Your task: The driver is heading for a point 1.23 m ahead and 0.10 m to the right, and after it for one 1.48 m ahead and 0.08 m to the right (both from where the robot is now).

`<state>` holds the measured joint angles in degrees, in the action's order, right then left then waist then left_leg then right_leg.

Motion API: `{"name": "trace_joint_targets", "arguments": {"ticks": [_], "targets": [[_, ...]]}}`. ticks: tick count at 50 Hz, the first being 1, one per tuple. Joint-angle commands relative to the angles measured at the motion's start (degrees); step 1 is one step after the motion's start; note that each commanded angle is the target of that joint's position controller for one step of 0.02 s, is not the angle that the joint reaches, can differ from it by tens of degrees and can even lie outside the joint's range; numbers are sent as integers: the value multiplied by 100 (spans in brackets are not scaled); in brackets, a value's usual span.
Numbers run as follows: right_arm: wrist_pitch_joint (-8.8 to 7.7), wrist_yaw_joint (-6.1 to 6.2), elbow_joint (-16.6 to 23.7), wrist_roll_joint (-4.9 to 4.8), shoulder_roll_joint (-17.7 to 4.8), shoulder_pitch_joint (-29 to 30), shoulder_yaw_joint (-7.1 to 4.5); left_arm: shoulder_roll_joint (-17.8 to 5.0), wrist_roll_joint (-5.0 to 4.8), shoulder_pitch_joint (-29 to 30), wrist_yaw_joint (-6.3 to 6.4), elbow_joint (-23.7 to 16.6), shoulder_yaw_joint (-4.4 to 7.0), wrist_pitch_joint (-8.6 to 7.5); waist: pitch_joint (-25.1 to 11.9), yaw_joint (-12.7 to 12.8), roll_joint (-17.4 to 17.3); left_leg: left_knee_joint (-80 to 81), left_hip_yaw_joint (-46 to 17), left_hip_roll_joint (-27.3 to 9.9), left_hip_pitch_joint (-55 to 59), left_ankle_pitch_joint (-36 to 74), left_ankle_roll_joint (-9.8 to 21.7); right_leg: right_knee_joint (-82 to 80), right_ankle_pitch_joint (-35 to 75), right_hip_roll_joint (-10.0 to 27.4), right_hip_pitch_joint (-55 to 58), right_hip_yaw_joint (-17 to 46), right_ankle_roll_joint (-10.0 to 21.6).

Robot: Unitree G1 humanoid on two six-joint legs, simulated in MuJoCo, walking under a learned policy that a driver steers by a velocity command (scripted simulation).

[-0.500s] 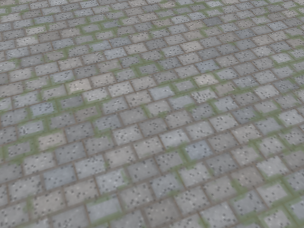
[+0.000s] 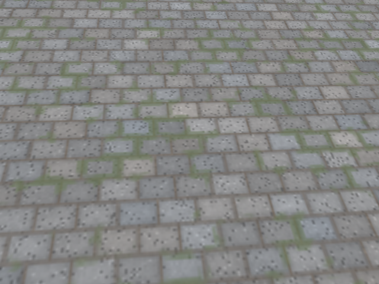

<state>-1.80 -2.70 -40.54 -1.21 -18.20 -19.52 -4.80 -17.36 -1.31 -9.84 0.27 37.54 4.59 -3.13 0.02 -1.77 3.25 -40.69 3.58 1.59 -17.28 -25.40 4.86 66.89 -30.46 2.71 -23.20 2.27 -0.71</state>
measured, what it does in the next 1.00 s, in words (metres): walks ahead, turning right: right foot, then left foot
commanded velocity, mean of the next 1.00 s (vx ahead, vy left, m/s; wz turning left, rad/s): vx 0.34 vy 0.00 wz -0.28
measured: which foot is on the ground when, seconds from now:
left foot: down 0.00-0.34, up 0.36-0.66, down 0.68-1.00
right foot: up 0.00-0.30, down 0.32-0.68, up 0.70-1.00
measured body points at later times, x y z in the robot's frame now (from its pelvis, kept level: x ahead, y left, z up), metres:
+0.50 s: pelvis +0.16 +0.02 +0.01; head +0.21 +0.02 +0.46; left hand +0.28 +0.31 -0.09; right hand +0.35 -0.23 -0.08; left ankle +0.08 +0.14 -0.64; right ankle +0.28 -0.05 -0.72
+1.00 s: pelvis +0.31 +0.02 +0.02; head +0.32 +0.04 +0.47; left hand +0.60 +0.20 -0.05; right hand +0.21 -0.26 -0.08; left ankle +0.24 +0.18 -0.72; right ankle +0.33 -0.16 -0.63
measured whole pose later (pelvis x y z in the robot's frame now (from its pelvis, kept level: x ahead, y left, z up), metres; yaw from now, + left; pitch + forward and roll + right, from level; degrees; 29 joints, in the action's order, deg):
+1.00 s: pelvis +0.31 +0.02 +0.02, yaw -21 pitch +3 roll +0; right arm -4.8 0.1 -42.9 2.5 -17.8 -26.9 -2.8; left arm -20.1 2.8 -8.4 -5.8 35.5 4.4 2.4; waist -4.6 -5.0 2.1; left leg -16.0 7.4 -4.2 0.0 -19.0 -1.9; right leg 63.0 -7.6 0.0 -42.1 5.3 -0.3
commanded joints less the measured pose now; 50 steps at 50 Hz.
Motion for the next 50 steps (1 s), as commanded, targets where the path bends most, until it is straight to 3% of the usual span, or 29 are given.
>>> {"name": "trace_joint_targets", "arguments": {"ticks": [1,2,3,5,8,11,13,15,16,17,18,19,20,22,24,26,28,30,32,33,34,35,36,37,38,40,43,47,50], "targets": [[-193,83,534,-1,-1071,-84,-205,-669,99,1032,-28,-916,96,-399,376,85,-365,2453,-3700,-1905,1928,2380,1311,517,509,5,-3060,414,73],[-121,190,614,2,-1071,144,-188,-726,206,933,-31,-849,137,-351,345,195,-428,2418,-3064,-1620,1551,3017,1091,-22,872,49,-2565,357,0],[-64,308,669,48,-999,278,-146,-698,213,875,-59,-749,144,-273,274,242,-604,2410,-2518,-1422,1340,3746,914,-306,1313,12,-2171,186,-93],[15,485,597,70,-893,212,-108,-369,219,912,-80,-618,37,-165,112,193,-639,2285,-1730,-1030,1072,4957,663,-1057,2092,-244,-1616,-174,-218],[167,642,389,-3,-777,-102,-82,37,201,1329,-162,-603,-123,-132,-117,-46,-798,2025,-1157,-644,894,5133,235,-2537,3139,-569,-865,-426,-241],[242,680,248,9,-810,-315,-99,-93,132,1589,-283,-583,-85,-138,-200,-228,-979,1967,-1440,-838,1062,4690,151,-3253,3472,-608,-507,-377,-185],[181,643,192,65,-644,-196,-40,-233,149,1323,-360,-414,-40,-213,-240,-147,-965,1832,-1469,-1020,1383,4614,201,-3592,3578,-477,-347,-328,17],[106,590,215,115,-603,70,-20,-448,163,691,-359,-145,67,-286,-395,130,-1065,1228,-1320,-973,1644,5510,185,-3874,3485,-599,194,-484,281],[81,567,238,126,-575,172,-8,-511,182,297,-339,-7,106,-318,-564,361,-930,595,-1118,-737,1645,5801,52,-4247,3920,-672,783,-543,431],[62,560,368,232,-534,250,9,-713,210,-187,-304,16,150,-333,-1019,560,-524,-591,-1034,-369,1023,4499,-138,-4036,5249,-94,1878,320,762],[82,547,491,343,-240,-357,93,-1165,288,-245,-296,-54,198,-313,-1593,108,851,-2777,-908,478,-612,3,-672,-3944,6522,1388,3321,2615,1937],[94,474,505,294,-529,-627,77,-996,184,-90,-299,-136,164,-241,-1963,18,981,-3619,-1308,663,-1266,-1100,-824,-4726,4798,1694,3479,4102,2454],[131,439,524,167,-844,-143,-10,-846,30,218,-270,-266,164,-175,-1222,153,405,-3948,-1416,408,-1758,-739,-827,-4877,2987,1462,2945,3727,2223],[191,446,756,188,-741,627,0,-684,-6,358,-169,-350,96,-13,-479,179,-367,-3536,-1309,187,-1799,-146,-774,-5257,1473,947,1677,3093,1741],[219,429,846,203,-533,692,43,-736,37,470,-75,-397,126,91,-193,-16,-120,-2338,-1256,44,-1337,78,-738,-5447,1047,443,903,2676,1425],[182,462,779,192,-290,718,106,-761,85,434,-13,-439,179,204,-261,32,188,-1238,-1012,188,-913,-155,-798,-5394,1527,173,647,2374,1335],[113,421,768,195,-299,638,107,-985,-17,330,79,-448,261,280,-728,-24,424,-567,-900,258,-276,-155,-822,-5506,222,106,399,2491,1348],[31,340,684,118,-404,475,71,-1129,-114,407,126,-536,315,329,-788,-113,724,5,-766,336,455,269,-753,-5683,-590,64,-183,2601,1204],[-69,309,513,80,-434,132,34,-1050,-149,555,145,-635,302,385,-654,-359,696,844,-651,327,1291,808,-660,-5537,-725,-121,-784,2506,887],[-108,324,296,103,-521,-390,-14,-897,-132,830,145,-787,262,400,-508,-657,623,1502,-577,192,2112,1084,-555,-5204,-663,-389,-1489,2235,495],[-134,383,127,58,-761,-779,-121,-465,-136,694,129,-798,167,383,-535,-736,-301,2037,-1146,-574,2883,615,-433,-3678,-688,-854,-2281,1510,102],[-138,403,371,160,-1065,-323,-145,96,-150,391,66,-913,-4,305,-624,-333,-1930,2612,-3522,-2210,2646,-1390,66,-1679,-130,-1149,-2915,778,174],[-214,405,669,319,-1066,380,-128,-353,-124,391,8,-1050,69,200,-98,-8,-1799,3046,-4326,-2497,1843,-2342,410,-701,632,-459,-3438,827,188],[-99,412,752,571,-876,743,-34,-774,508,717,-177,-977,173,319,160,4,-1156,3262,-3924,-2438,1024,-2653,324,-328,1173,-574,-3177,621,113],[-81,372,728,526,-801,833,-2,-741,533,552,-297,-924,191,387,285,169,-973,3210,-3269,-2085,818,-2103,167,33,1516,-546,-3047,557,54],[-134,363,664,383,-854,677,10,-639,484,-14,-497,-676,140,478,138,271,-1038,3229,-2126,-1604,670,-1289,-53,701,1935,-420,-2714,234,-54],[-258,306,448,352,-835,112,8,-621,397,275,-557,-728,89,546,242,27,-916,3303,-1451,-1614,954,-797,-51,898,2289,-249,-2906,183,-94],[-371,277,93,376,-816,-699,-6,-537,412,826,-586,-757,29,479,551,-336,-923,3469,-1097,-1737,1590,-626,120,-55,2344,-324,-3158,413,1],[-376,302,-111,374,-812,-895,-11,-524,398,1355,-673,-850,-31,385,823,-478,-1058,3700,-625,-1855,1879,-196,175,-1164,2180,-221,-2987,113,131]]}}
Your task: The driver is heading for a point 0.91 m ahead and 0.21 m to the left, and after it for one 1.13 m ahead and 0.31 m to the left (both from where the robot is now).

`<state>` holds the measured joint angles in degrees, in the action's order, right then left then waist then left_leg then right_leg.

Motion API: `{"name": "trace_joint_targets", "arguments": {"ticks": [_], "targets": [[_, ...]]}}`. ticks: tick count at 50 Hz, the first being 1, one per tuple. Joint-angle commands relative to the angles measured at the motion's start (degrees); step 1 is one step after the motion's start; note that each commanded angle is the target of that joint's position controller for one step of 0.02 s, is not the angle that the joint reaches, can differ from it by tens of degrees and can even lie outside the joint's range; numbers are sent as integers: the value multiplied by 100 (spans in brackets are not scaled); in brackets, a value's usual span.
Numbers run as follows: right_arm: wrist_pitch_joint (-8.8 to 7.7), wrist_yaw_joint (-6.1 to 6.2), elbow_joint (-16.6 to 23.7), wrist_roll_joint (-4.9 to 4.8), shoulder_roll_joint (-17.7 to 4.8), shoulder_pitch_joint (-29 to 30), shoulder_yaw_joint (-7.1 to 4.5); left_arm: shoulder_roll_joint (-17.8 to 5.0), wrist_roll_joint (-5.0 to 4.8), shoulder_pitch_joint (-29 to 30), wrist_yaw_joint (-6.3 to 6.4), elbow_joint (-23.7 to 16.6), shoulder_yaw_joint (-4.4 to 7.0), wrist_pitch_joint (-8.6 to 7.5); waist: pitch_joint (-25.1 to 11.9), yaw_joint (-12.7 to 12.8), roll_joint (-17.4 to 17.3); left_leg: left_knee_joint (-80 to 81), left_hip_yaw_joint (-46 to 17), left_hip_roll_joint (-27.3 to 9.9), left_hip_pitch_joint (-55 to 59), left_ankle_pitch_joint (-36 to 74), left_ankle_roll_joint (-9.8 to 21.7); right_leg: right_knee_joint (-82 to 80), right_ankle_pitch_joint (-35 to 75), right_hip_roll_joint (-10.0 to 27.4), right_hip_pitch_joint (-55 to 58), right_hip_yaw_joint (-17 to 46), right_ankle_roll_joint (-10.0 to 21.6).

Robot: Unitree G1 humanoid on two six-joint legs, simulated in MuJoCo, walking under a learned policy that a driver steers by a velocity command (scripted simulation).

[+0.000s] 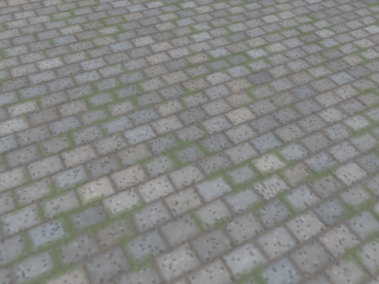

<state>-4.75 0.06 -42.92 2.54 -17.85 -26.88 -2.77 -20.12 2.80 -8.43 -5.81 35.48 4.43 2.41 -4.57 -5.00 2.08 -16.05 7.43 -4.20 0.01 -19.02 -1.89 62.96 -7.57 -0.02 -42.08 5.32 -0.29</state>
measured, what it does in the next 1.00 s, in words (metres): walks ahead, turning left: right foot, then left foot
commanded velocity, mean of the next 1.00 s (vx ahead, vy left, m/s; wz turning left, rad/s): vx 0.97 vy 0.00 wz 0.61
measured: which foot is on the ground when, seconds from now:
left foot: down 0.00-0.14, up 0.16-0.58, down 0.60-1.00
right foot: up 0.00-0.12, down 0.14-0.58, up 0.60-1.00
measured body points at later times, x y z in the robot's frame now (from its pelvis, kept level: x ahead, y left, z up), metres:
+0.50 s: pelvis +0.39 -0.07 -0.03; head +0.42 -0.06 +0.42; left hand +0.30 +0.19 -0.16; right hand +0.61 -0.29 -0.13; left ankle +0.58 +0.04 -0.68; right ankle +0.19 -0.16 -0.74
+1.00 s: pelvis +0.85 +0.03 -0.02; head +0.88 +0.05 +0.42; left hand +0.96 +0.36 -0.07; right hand +1.00 -0.24 -0.14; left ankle +0.63 -0.02 -0.73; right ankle +1.08 +0.00 -0.74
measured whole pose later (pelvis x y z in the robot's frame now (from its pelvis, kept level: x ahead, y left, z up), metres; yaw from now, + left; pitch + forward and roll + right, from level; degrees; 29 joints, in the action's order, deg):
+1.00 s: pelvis +0.85 +0.03 -0.02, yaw +39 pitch +3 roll +0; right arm -4.0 -0.9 -48.4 0.3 -19.9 -26.3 -5.2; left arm -15.7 1.5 2.7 -0.1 32.0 -2.4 -4.0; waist 1.7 -8.0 0.3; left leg -25.8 -18.0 9.6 4.9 -27.2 8.7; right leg 29.2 -3.6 2.3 -31.9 4.6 -1.3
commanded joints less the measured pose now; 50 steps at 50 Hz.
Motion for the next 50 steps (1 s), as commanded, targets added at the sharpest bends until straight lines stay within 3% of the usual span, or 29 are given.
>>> {"name": "trace_joint_targets", "arguments": {"ticks": [1,3,5,6,7,8,9,10,11,12,14,15,17,22,24,26,28,29,30,31,32,33,34,36,38,42,46,48,50], "targets": [[-73,37,46,1,-832,-225,-207,-224,-21,1403,-96,-696,-50,-201,1363,-199,-974,1314,-836,-1310,175,-599,860,-1146,-218,116,-918,-389,161],[-35,55,-188,-18,-803,-447,-186,-133,-25,1723,-127,-805,-139,-266,1494,-261,-1022,1365,-582,-1375,172,302,901,-1928,-627,161,-334,-794,357],[42,49,-462,-109,-906,-457,-172,-70,20,1358,-41,-718,-186,-316,1287,75,-1179,795,-372,-1296,51,3038,941,-2591,-1362,-118,999,-1335,666],[53,34,-573,-159,-1031,-447,-179,-174,11,537,65,-490,-113,-365,797,526,-1187,-287,-252,-1279,-139,5332,981,-2652,-1449,-489,2255,-1472,794],[35,22,-569,-220,-1113,-171,-173,-324,-3,-997,177,-19,0,-445,37,1389,-1010,-1884,-40,-1050,-942,5951,902,-2976,-834,-556,4260,-1237,875],[-30,-42,-319,-236,-860,34,-90,-892,102,-2172,338,239,177,-481,-977,1960,-326,-4017,-73,-609,-2557,3562,856,-3213,-2339,772,6290,318,878],[-101,-142,143,-331,-11,157,56,-1672,116,-2422,470,198,285,-546,-1761,1711,1479,-5987,-964,433,-4273,-1251,769,-4326,-4444,2518,7120,3232,866],[-98,-85,150,-358,-548,886,-92,-1385,120,-2201,572,242,241,-567,-1160,1822,405,-6465,-1719,419,-4635,-481,891,-4883,-3873,2500,6131,3497,621],[-82,-98,169,-362,-523,951,-127,-1002,114,-1845,587,435,116,-575,-179,1375,103,-6309,-1553,77,-4759,155,931,-4689,-2836,2256,5369,2356,570],[-44,-145,0,-329,-394,758,-89,-612,71,-1403,546,452,24,-598,263,1002,4,-5920,-1342,-171,-4461,547,845,-4793,-1886,1940,4676,1591,507],[179,-252,-328,-174,-129,285,-65,-147,-56,-971,561,463,-125,-659,519,557,538,-5721,-1152,-356,-3981,804,668,-5050,-985,1469,3957,396,354],[274,-293,-396,-178,-58,310,-71,56,-88,-1021,549,553,-176,-715,632,509,498,-5804,-1103,-365,-4006,836,646,-5143,-537,1374,3869,52,306],[384,-361,-250,-182,86,771,-55,140,-163,-1162,519,773,-182,-828,1023,443,379,-5810,-976,-347,-4453,1104,628,-5392,412,1266,3789,-627,166],[352,-481,293,-200,136,1984,92,192,-139,-1213,593,1087,-227,-942,1453,300,267,-4116,-137,-46,-4361,2098,847,-5698,3021,905,3790,-1998,70],[350,-523,375,-199,96,2147,142,-60,-146,-1220,696,1142,-204,-932,1341,205,106,-3144,388,357,-3531,2265,1047,-5501,4942,907,3946,-2274,-29],[406,-500,243,-221,-156,1597,89,-521,-132,-1184,845,1126,-97,-879,756,-201,401,-2945,577,737,-2504,2111,1206,-4555,7112,1176,4400,-2240,-82],[479,-384,-299,-205,-698,-329,-141,-883,-65,-566,914,908,30,-700,-163,-1222,528,-2983,278,981,-554,1446,1485,-2171,7838,1382,4114,-2005,-16],[474,-269,-646,-215,-1023,-1420,-328,-909,-74,-216,862,801,63,-614,-495,-1690,163,-2390,-245,890,692,1199,1786,-20,6412,1174,3379,-1898,85],[509,-146,-633,-421,-1116,-946,-466,-338,-65,122,697,795,-43,-618,129,-1386,-1215,-1746,-891,675,978,973,1949,2508,-31,-201,1914,-1788,107],[520,-163,-398,-214,-1534,-113,-459,315,8,-704,647,248,-284,-765,75,25,-1783,-2049,-3133,-98,1504,2507,2591,3880,-2062,-450,9,-962,-85],[516,-111,-161,-154,-1667,2,-530,110,-71,-769,628,-86,-333,-900,-940,-100,-1450,-456,-5267,-944,2229,-141,3374,3961,-2048,-386,-822,71,-70],[489,-37,-149,-112,-1109,102,-433,-224,-17,-452,613,-24,-320,-1008,-13,18,-242,472,-5627,-1004,1268,-1281,2940,3144,-1627,-29,-988,163,40],[442,-28,-244,-117,-796,376,-343,-279,13,-190,600,-17,-294,-980,589,340,358,553,-5055,-731,227,-1299,2529,2403,-1334,248,-581,143,46],[219,12,-204,-165,-820,567,-302,-174,200,-202,618,14,-382,-737,997,702,496,490,-4277,-303,-1133,-134,2392,1651,-1307,509,91,120,-148],[53,-5,-171,-206,-839,684,-274,-51,213,-18,593,-58,-443,-548,1111,801,472,660,-3514,168,-2153,280,2287,638,-1195,701,689,-113,-356],[-13,-61,-210,-265,-900,410,-348,215,-31,1253,481,-579,-580,-559,1136,220,-13,653,-2857,657,-2210,1756,1863,-1811,736,540,1252,-490,-392],[8,-97,-251,-270,-1033,183,-440,56,-139,1506,512,-747,-533,-612,717,-70,-454,149,-3048,438,-1065,3194,1519,-3019,1266,151,1721,-483,-204],[8,-56,-186,-242,-1195,375,-484,-290,-142,860,587,-571,-384,-652,255,264,-520,-684,-3147,422,-710,4340,1248,-3345,732,-129,2721,-390,-115],[-42,-96,-61,-177,-1415,962,-517,-853,-158,-1268,751,-50,-99,-707,-805,1524,-441,-3092,-2913,666,-1301,4496,1008,-3141,-272,81,4965,-280,35]]}}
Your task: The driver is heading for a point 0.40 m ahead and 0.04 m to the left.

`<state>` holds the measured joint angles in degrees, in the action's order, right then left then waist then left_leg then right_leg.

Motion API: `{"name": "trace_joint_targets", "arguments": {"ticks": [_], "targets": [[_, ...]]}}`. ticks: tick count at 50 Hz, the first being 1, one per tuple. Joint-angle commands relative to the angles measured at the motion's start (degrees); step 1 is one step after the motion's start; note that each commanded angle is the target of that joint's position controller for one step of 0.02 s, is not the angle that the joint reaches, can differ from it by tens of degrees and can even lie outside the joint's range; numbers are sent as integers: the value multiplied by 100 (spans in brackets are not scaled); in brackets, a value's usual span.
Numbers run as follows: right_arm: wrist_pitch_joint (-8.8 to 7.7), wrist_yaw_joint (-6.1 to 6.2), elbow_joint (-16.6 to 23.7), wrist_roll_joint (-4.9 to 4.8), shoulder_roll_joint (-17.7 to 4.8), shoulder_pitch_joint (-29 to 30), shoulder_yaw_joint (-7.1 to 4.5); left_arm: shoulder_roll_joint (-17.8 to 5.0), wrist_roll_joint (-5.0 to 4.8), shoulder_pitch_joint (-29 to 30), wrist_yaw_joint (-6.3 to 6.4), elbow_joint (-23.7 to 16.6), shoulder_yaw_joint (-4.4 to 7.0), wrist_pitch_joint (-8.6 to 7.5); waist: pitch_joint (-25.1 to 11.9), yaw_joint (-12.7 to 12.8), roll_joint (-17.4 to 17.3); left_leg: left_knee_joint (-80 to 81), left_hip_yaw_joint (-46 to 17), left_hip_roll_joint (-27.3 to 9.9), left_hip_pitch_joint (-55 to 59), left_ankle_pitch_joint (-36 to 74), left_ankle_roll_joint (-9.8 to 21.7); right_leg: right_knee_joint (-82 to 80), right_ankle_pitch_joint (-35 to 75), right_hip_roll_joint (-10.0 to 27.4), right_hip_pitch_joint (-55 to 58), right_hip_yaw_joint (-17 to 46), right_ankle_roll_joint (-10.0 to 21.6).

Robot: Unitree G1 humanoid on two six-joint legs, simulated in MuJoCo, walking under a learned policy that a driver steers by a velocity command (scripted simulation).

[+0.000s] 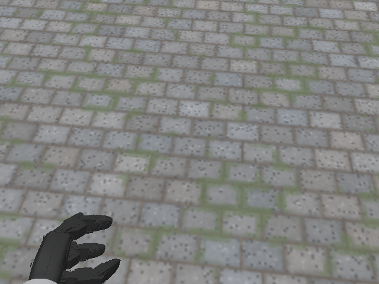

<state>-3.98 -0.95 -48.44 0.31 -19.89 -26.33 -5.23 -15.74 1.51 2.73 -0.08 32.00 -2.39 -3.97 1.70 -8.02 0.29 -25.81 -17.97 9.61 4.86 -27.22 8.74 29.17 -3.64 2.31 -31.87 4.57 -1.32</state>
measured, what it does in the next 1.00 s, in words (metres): walks ahead, turning left: right foot, then left foot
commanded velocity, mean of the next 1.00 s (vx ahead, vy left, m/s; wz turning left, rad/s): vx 0.45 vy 0.00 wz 0.44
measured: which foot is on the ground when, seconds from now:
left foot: down 0.00-0.02, up 0.04-0.42, down 0.44-1.00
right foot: up 0.00-0.00, down 0.02-0.44, up 0.46-0.82, down 0.84-1.00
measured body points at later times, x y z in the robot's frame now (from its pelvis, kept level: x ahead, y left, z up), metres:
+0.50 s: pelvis +0.39 +0.02 +0.00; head +0.44 +0.04 +0.44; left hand +0.28 +0.27 -0.13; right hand +0.71 -0.09 -0.07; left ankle +0.49 +0.11 -0.72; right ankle +0.24 -0.18 -0.61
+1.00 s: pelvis +0.55 +0.01 +0.01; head +0.57 +0.01 +0.46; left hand +0.59 +0.29 -0.09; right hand +0.76 -0.18 -0.11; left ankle +0.49 +0.11 -0.72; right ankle +0.64 -0.09 -0.72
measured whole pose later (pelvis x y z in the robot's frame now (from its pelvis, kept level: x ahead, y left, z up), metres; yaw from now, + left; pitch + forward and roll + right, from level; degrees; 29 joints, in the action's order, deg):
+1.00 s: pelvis +0.55 +0.01 +0.01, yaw +25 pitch +0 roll +0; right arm 0.7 0.7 -48.0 0.8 -13.1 -11.1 -1.1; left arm -12.5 1.0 -8.6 0.6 42.8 0.5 -1.1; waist 0.4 -0.8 0.1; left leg -32.1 -3.1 2.2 -14.4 -18.1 0.3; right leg 32.3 -13.2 0.8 -19.5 0.8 -0.5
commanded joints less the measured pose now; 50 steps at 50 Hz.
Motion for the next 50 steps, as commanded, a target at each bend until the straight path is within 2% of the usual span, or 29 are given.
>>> {"name": "trace_joint_targets", "arguments": {"ticks": [1,2,3,4,5,6,9,11,13,16,17,18,19,21,22,23,24,25,26,27,28,31,34,40,42,43,44,46,50], "targets": [[-188,24,682,63,-385,1019,-52,-1659,144,-3625,298,522,736,-100,-2133,2140,626,-4105,78,-376,-2778,2433,-37,133,-2845,1160,5245,1126,246],[-164,8,1063,-250,287,268,184,-2039,315,-2932,254,395,795,-75,-2675,1198,2611,-5442,731,68,-4357,-255,-239,-1411,-4322,2628,5855,4667,787],[-27,78,872,-69,-227,540,197,-1492,249,-2088,205,249,799,-10,-1803,1152,1555,-5752,973,-545,-5026,466,-170,-1691,-5363,2368,4969,4774,963],[50,23,863,70,-489,985,128,-983,186,-1774,181,223,677,20,-1118,1174,737,-5495,1164,-831,-5014,930,-205,-1544,-4591,2050,4231,3538,888],[105,-58,873,117,-493,1197,111,-745,188,-1807,149,389,623,25,-669,1126,182,-5226,1243,-1039,-4850,1121,-251,-1521,-3359,1789,3591,2560,802],[162,-159,997,188,-371,1463,132,-678,170,-2017,150,617,592,-2,-417,1090,210,-5040,1225,-1218,-4773,1147,-270,-1572,-2576,1551,3215,1807,694],[359,-331,1312,189,43,1743,286,-422,19,-2412,36,1101,530,-171,-18,896,431,-4992,1310,-1517,-5061,1360,-314,-1817,-1309,1408,2836,619,516],[395,-377,1558,184,42,2093,341,-461,-5,-2364,-23,1186,536,-263,127,802,374,-4804,1422,-1564,-5182,1835,-348,-2015,-436,1366,2629,-97,487],[360,-378,1763,197,57,2435,392,-464,12,-2162,-28,1242,504,-342,506,621,310,-3849,1578,-1418,-4883,2271,-427,-2054,1509,1128,2166,-872,496],[225,-500,1767,212,235,2875,510,-693,-33,-2402,-28,1421,524,-388,636,757,152,-1703,2452,-899,-3539,3020,-371,-2044,3189,730,1945,-1618,381],[199,-523,1677,222,233,2787,515,-887,-58,-2525,-5,1470,559,-376,496,739,281,-1367,2551,-719,-3091,3138,-304,-1847,3767,758,2130,-1633,360],[34,-431,1794,-289,18,2639,361,-1769,-327,-2377,180,1238,818,-358,35,614,729,-1399,2250,-623,-2809,2934,-325,-1403,4813,845,2692,-1426,339],[-9,-392,1739,-258,-242,2403,289,-1857,-398,-2223,282,1230,850,-295,-237,340,771,-1152,2179,-525,-2608,2712,-236,-865,5454,967,3041,-1411,296],[23,-268,1338,-73,-645,1096,40,-1562,-358,-2133,325,1186,784,-152,-873,-295,579,-128,1926,-550,-966,3758,116,1052,5244,893,2865,-1437,209],[85,-151,1145,-3,-854,713,-6,-1155,-242,-2350,305,1080,679,-151,-1097,-203,-175,-103,1126,-1193,511,5254,303,2938,1324,312,1562,-1407,7],[114,-12,1404,200,-1202,1035,38,-467,17,-3412,162,1012,442,-211,-2248,618,-1728,-1319,-789,-2911,2493,9354,1384,5470,-3531,-325,-218,-900,-212],[131,-31,1449,256,-811,815,95,-1033,-208,-3391,26,1132,486,-288,-3665,171,-847,-721,-1623,-3403,2629,8551,2020,6019,-3440,-271,-431,404,-175],[152,-50,1465,144,-754,1160,83,-1210,-373,-2777,33,987,555,-252,-2868,277,-259,-312,-1080,-3011,1697,7340,1727,5638,-3042,9,-469,298,-145],[112,-63,1426,-60,-536,1607,119,-1074,-329,-2427,110,867,544,-192,-1821,558,227,-46,-562,-2641,613,6362,1382,5025,-2712,226,-697,57,-197],[72,-40,1425,-140,-283,1846,204,-986,-261,-2289,202,932,547,-89,-1315,738,420,205,-285,-2426,-266,5922,1177,4669,-2556,373,-525,8,-280],[54,-39,1388,-81,-312,1984,191,-984,-242,-2359,251,936,571,16,-974,931,368,450,-83,-2317,-1152,5795,1084,4408,-2357,422,-75,-6,-336],[7,-50,1176,60,-262,2086,177,-618,-167,-2517,316,923,540,160,-877,1172,-130,733,619,-2024,-2409,6072,993,3559,-1928,369,737,-141,-444],[93,36,1006,42,-198,2123,173,-390,-110,-2179,307,870,480,186,-1052,1101,-353,633,1136,-1703,-2440,5831,731,2368,-1012,264,1019,-243,-434],[208,51,657,11,-76,1935,224,-515,-128,-1400,216,733,518,228,-777,908,-582,311,832,-1776,-2347,3499,390,548,-287,65,1641,-213,-194],[170,53,521,2,200,1615,321,-640,2,-1385,191,704,546,179,-679,910,-311,-115,835,-1393,-2517,2308,-166,-408,1152,282,2318,21,84],[132,49,429,111,255,1077,329,-1014,48,-1285,214,586,605,188,-753,558,420,-573,1101,-930,-2758,1074,-495,-270,2602,986,2671,608,407],[142,93,320,52,303,690,325,-818,56,-1112,203,627,563,230,-950,372,1140,-699,1401,-788,-2542,416,-721,-364,2012,1268,2398,822,933],[312,167,351,50,33,1252,271,-383,-40,-831,101,630,479,248,-661,567,819,-363,1440,-935,-2038,1085,-853,-528,-54,700,1719,572,680],[507,227,276,39,40,1463,239,-458,-62,-1021,64,761,500,173,-390,735,376,-201,1254,-1004,-2007,1544,-762,-367,-280,328,1703,173,368]]}}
